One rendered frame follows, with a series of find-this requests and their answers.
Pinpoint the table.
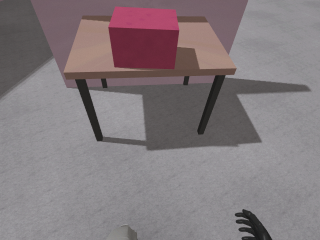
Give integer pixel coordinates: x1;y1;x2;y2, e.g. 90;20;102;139
63;15;237;141

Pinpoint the left robot thigh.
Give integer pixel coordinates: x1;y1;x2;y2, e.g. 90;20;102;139
106;226;138;240

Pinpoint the carton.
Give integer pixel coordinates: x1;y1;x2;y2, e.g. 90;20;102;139
108;6;179;69

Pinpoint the robot right hand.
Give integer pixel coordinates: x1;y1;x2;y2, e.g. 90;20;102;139
235;209;272;240

